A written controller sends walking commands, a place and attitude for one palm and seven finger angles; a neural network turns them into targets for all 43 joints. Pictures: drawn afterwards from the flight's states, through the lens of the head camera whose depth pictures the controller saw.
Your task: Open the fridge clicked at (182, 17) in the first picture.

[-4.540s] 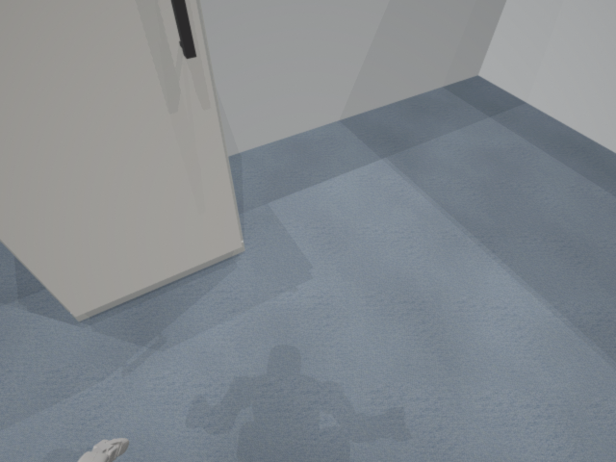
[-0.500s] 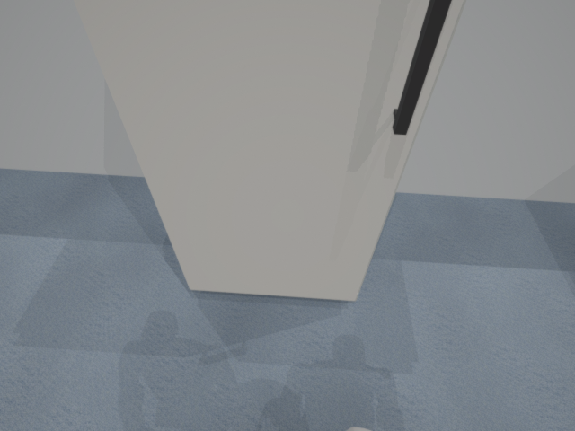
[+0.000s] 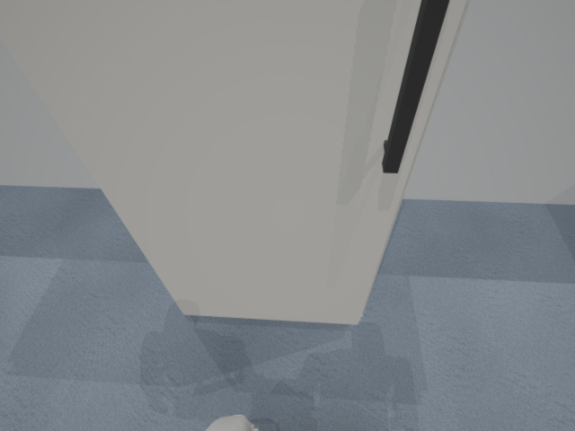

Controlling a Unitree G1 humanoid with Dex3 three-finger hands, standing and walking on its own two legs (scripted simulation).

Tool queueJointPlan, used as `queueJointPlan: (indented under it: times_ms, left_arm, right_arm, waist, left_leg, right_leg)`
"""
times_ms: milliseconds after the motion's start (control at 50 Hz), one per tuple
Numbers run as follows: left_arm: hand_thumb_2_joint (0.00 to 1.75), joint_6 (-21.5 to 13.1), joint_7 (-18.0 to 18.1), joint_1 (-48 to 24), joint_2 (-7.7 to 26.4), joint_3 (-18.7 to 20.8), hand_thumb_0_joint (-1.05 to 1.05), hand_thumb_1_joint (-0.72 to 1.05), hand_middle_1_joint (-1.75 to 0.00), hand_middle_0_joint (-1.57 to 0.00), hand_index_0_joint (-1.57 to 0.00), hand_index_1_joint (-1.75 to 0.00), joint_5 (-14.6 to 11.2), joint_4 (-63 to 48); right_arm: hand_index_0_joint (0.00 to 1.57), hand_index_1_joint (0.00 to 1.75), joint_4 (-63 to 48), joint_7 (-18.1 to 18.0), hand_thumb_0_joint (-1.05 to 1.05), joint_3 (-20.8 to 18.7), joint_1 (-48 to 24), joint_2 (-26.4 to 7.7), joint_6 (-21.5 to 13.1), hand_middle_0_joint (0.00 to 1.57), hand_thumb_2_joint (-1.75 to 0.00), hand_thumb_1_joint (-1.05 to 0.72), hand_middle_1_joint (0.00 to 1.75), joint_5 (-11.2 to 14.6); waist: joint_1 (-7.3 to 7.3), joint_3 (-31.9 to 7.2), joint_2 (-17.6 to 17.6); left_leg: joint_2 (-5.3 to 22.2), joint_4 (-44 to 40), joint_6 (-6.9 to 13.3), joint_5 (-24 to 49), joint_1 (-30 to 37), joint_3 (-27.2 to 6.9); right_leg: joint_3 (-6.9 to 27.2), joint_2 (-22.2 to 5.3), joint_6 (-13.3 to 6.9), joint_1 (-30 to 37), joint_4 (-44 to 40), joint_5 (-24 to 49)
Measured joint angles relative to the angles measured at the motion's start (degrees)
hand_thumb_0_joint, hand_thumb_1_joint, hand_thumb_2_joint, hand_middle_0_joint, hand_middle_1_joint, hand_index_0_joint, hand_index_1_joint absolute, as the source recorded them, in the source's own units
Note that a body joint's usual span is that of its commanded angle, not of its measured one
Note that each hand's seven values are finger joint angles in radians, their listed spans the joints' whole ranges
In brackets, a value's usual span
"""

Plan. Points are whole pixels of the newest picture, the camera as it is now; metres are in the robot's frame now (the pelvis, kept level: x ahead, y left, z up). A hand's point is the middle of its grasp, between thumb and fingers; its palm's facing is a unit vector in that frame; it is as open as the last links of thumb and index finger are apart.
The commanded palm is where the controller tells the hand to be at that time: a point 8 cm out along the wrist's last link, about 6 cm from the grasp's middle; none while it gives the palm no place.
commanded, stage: come to a stop and stand still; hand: right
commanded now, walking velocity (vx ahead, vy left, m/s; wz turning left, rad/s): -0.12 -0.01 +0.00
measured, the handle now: (417, 47) +0.50 -0.13 +0.27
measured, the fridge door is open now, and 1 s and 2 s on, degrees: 0 0 0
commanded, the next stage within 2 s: look again from close up in 1.22 s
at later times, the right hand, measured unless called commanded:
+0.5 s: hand out of the picture +0.02 -0.16 -0.17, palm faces +0.11 +0.97 -0.23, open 7.3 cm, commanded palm none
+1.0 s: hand out of the picture -0.09 -0.16 -0.18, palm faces +0.06 +0.98 -0.16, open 7.4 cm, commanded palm none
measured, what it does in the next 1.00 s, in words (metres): steps on the spot: left foot, then right foot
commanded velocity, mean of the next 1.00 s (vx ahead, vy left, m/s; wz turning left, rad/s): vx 0.00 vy -0.05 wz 0.00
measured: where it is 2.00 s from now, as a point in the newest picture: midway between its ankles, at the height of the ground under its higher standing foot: outside the picture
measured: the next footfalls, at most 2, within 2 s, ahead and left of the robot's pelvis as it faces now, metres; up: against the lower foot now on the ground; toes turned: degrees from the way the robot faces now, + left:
left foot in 0.14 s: +0.04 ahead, +0.12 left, +0.00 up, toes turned +4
right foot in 0.54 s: -0.03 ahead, -0.11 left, +0.00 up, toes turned -5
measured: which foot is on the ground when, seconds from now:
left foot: up 0.00-0.12, down 0.14-1.00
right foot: down 0.00-0.14, up 0.16-0.52, down 0.54-1.00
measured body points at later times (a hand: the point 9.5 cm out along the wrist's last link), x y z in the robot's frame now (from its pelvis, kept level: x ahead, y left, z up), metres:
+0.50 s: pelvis -0.04 +0.03 +0.00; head -0.02 +0.04 +0.45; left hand +0.02 +0.27 -0.16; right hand +0.01 -0.21 -0.15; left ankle +0.02 +0.14 -0.74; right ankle -0.07 -0.11 -0.72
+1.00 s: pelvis -0.06 -0.01 +0.00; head -0.05 -0.01 +0.45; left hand -0.06 +0.21 -0.16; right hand -0.09 -0.22 -0.16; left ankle -0.02 +0.14 -0.74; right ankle -0.07 -0.11 -0.74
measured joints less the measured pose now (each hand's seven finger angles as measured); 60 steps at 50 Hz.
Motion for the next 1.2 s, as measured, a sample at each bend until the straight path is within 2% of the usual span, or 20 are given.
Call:
queueJointPlan:
  times_ms: [80, 120, 140, 180, 220, 280, 320, 380, 480, 540, 560, 640, 720, 760, 820, 1020, 1080, 1200]
  left_arm:
    - [0.90, 1.03, -0.41, 0.17, 0.34, 0.86, 0.00, 0.93, -0.30, -0.21, -0.20, -0.30, 0.32, -0.16]
    - [0.90, 1.45, -0.77, 0.65, 0.65, 1.20, 0.01, 0.93, -0.30, -0.21, -0.20, -0.30, 0.19, -0.25]
    - [0.90, 1.64, -1.02, 1.04, 0.73, 1.32, 0.01, 0.92, -0.30, -0.21, -0.20, -0.30, -0.02, -0.42]
    - [0.90, 2.58, -1.24, 0.86, 1.76, 1.66, 0.01, 0.92, -0.30, -0.21, -0.20, -0.30, -0.34, -0.64]
    - [0.90, 3.54, -1.26, 0.79, 2.39, 1.75, 0.01, 0.92, -0.29, -0.20, -0.20, -0.30, -0.34, -0.65]
    - [0.90, 3.89, -1.67, 0.98, 2.83, 1.64, 0.01, 0.92, -0.29, -0.20, -0.20, -0.30, -0.27, -0.53]
    - [0.90, 3.86, -1.93, 1.40, 2.90, 1.49, 0.01, 0.92, -0.29, -0.20, -0.20, -0.30, -0.18, -0.55]
    - [0.90, 3.79, -2.16, 1.92, 2.87, 1.19, 0.01, 0.91, -0.29, -0.20, -0.20, -0.30, -0.12, -0.56]
    - [0.90, 3.21, -2.24, 1.81, 2.80, 0.62, 0.01, 0.91, -0.29, -0.20, -0.20, -0.30, -0.34, -0.90]
    - [0.90, 1.99, -2.10, 1.96, 2.86, 0.09, 0.01, 0.91, -0.29, -0.20, -0.20, -0.30, -0.41, -1.44]
    - [0.90, 1.55, -1.95, 1.96, 2.58, 0.00, 0.01, 0.91, -0.29, -0.20, -0.20, -0.30, -0.31, -1.33]
    - [0.90, 1.23, -1.59, 3.16, 0.76, -1.07, 0.01, 0.91, -0.29, -0.20, -0.20, -0.30, -0.04, -0.74]
    - [0.90, 0.93, -0.83, 3.91, 0.06, -1.61, 0.01, 0.93, -0.29, -0.20, -0.20, -0.30, -0.22, 0.61]
    - [0.90, 0.59, -0.67, 3.57, 0.39, -1.61, 0.01, 0.93, -0.30, -0.21, -0.20, -0.30, -0.47, 1.46]
    - [0.90, 0.25, -0.78, 3.41, 0.81, -1.67, 0.01, 0.94, -0.30, -0.21, -0.20, -0.30, -0.72, 2.18]
    - [0.90, -0.08, -1.11, 5.35, -0.51, -2.35, 0.01, 0.92, -0.29, -0.20, -0.20, -0.30, -0.74, 4.51]
    - [0.90, -0.09, -1.13, 6.06, -1.12, -2.39, 0.01, 0.92, -0.29, -0.20, -0.20, -0.30, -0.71, 5.00]
    - [0.90, -0.75, -1.77, 8.16, -0.56, -2.80, 0.01, 0.91, -0.29, -0.20, -0.20, -0.30, -0.36, 1.00]
  right_arm:
    - [0.19, 0.30, -1.75, -0.07, 0.00, -0.32, -1.36, -0.16, 0.01, 0.19, -0.90, -0.92, 0.30, 0.03]
    - [0.19, 0.30, -2.56, -0.04, 0.00, -0.22, -1.23, -0.25, -0.78, 0.19, -0.90, -0.91, 0.30, -0.03]
    - [0.19, 0.30, -2.90, -0.12, 0.00, -0.11, -0.87, -0.47, -1.38, 0.19, -0.90, -0.91, 0.30, -0.21]
    - [0.19, 0.30, -2.55, -0.22, 0.00, 0.40, -1.37, 0.46, -1.91, 0.19, -0.90, -0.91, 0.30, -0.29]
    - [0.20, 0.30, -2.46, -0.17, 0.00, 0.93, -1.51, 1.32, -2.15, 0.19, -0.90, -0.91, 0.30, -0.24]
    - [0.20, 0.30, -2.47, -0.21, 0.00, 1.19, -1.66, 2.24, -2.17, 0.20, -0.90, -0.91, 0.30, -0.08]
    - [0.20, 0.30, -2.66, -0.34, 0.00, 1.01, -1.79, 2.30, -2.21, 0.20, -0.90, -0.92, 0.30, -0.05]
    - [0.20, 0.30, -2.97, -0.20, 0.00, 0.86, -1.81, 1.99, -2.44, 0.20, -0.90, -0.92, 0.30, -0.15]
    - [0.20, 0.30, -2.51, 0.13, 0.00, 0.61, -1.02, 0.94, -2.39, 0.20, -0.90, -0.91, 0.30, -0.38]
    - [0.20, 0.30, -1.31, 0.16, 0.00, 0.46, 0.10, 0.22, -1.64, 0.20, -0.90, -0.91, 0.30, -0.04]
    - [0.20, 0.30, -0.74, 0.19, 0.00, 0.37, 0.31, -0.14, -1.22, 0.20, -0.90, -0.91, 0.30, 0.18]
    - [0.20, 0.30, 1.45, 0.38, 0.00, 0.32, 2.03, -1.27, 0.14, 0.20, -0.90, -0.91, 0.30, 0.11]
    - [0.20, 0.30, 3.05, 0.60, 0.00, 1.10, 3.95, -1.48, -0.58, 0.20, -0.90, -0.91, 0.30, 0.04]
    - [0.20, 0.30, 4.37, 0.41, 0.00, 1.62, 4.39, -0.72, -1.14, 0.19, -0.90, -0.91, 0.30, 0.15]
    - [0.19, 0.30, 5.81, 0.37, 0.00, 2.42, 5.09, 0.47, -1.70, 0.19, -0.90, -0.91, 0.30, 0.36]
    - [0.20, 0.30, 7.02, -0.01, 0.00, 3.30, 5.29, 2.43, -2.29, 0.20, -0.90, -0.91, 0.30, 0.53]
    - [0.20, 0.30, 6.75, -0.12, 0.00, 3.33, 4.98, 2.77, -2.51, 0.20, -0.90, -0.91, 0.30, 0.54]
    - [0.20, 0.30, 4.55, -0.49, 0.00, 4.36, 5.15, 2.92, -3.46, 0.20, -0.90, -0.91, 0.30, 0.29]
  waist:
    - [0.59, 0.76, -1.53]
    - [0.54, 0.49, -2.03]
    - [0.46, -0.03, -1.77]
    - [0.94, 0.31, -3.84]
    - [1.06, 0.21, -4.77]
    - [0.82, -0.24, -4.99]
    - [0.56, -0.67, -4.71]
    - [-0.15, -1.18, -3.78]
    - [-1.57, -1.92, -2.02]
    - [-1.67, -2.72, -1.73]
    - [-1.54, -2.76, -1.24]
    - [-1.59, -3.53, 0.71]
    - [-1.89, -3.95, 1.63]
    - [-2.08, -3.41, 0.76]
    - [-1.50, -2.78, -0.56]
    - [-0.78, -2.75, -0.85]
    - [-0.62, -2.83, -0.89]
    - [0.53, -3.14, -2.50]
  left_leg:
    - [-0.67, -5.96, 0.75, 0.67, 2.66, 0.82]
    - [-0.46, -13.95, 0.96, 6.93, 6.03, 1.29]
    - [-0.11, -16.88, 1.99, 8.46, 7.20, 1.07]
    - [-0.82, -15.36, 3.25, 6.25, 6.59, 1.87]
    - [-0.92, -15.70, 3.72, 6.15, 6.68, 2.25]
    - [-0.90, -18.15, 3.93, 7.99, 7.33, 2.44]
    - [-0.72, -19.63, 4.04, 9.08, 7.60, 2.73]
    - [-0.18, -21.25, 3.99, 10.41, 7.73, 3.13]
    - [0.70, -22.39, 3.27, 12.23, 6.98, 3.48]
    - [0.53, -21.38, 2.26, 12.62, 5.66, 3.74]
    - [0.79, -20.63, 1.84, 12.49, 5.18, 3.68]
    - [1.06, -19.82, 0.75, 8.31, 5.73, 1.97]
    - [1.32, -21.82, 0.71, 10.83, 8.87, 0.19]
    - [1.07, -23.97, 0.03, 11.40, 10.04, -0.25]
    - [0.80, -25.66, -0.17, 12.51, 10.95, -0.24]
    - [0.83, -26.81, -0.05, 13.47, 11.24, -0.59]
    - [0.72, -26.65, 0.11, 13.40, 11.05, -0.53]
    - [0.78, -20.82, 0.74, 10.43, 7.77, -0.10]
  right_leg:
    - [0.08, -1.07, 1.23, -0.94, 2.24, -1.01]
    - [-0.09, -1.39, 2.14, -2.02, 4.60, -2.11]
    - [-0.39, -1.29, 2.66, -3.06, 6.50, -3.03]
    - [3.10, -0.79, 3.54, -5.79, 12.91, -11.10]
    - [6.50, 0.94, 3.97, -8.27, 20.66, -15.29]
    - [8.70, 2.36, 4.82, -10.24, 29.28, -13.71]
    - [9.21, 2.55, 5.41, -10.14, 30.77, -12.26]
    - [9.30, 2.30, 5.91, -8.17, 27.40, -12.08]
    - [8.73, 1.67, 5.40, -3.02, 15.26, -12.20]
    - [8.21, 1.18, 4.56, 1.74, 4.13, -7.19]
    - [8.14, 1.42, 3.96, 2.05, 2.68, -4.76]
    - [7.38, 2.49, 2.21, 3.04, 1.10, -4.21]
    - [6.65, 4.00, 1.57, 3.79, -1.28, -2.82]
    - [6.24, 3.89, 1.42, 3.94, -1.26, -2.80]
    - [6.19, 3.70, 1.33, 4.52, -2.13, -2.23]
    - [5.81, 3.85, 1.33, 5.26, -3.96, -0.98]
    - [5.86, 3.73, 1.49, 5.15, -4.00, -0.92]
    - [6.45, 3.38, 1.53, 1.40, 2.44, -3.99]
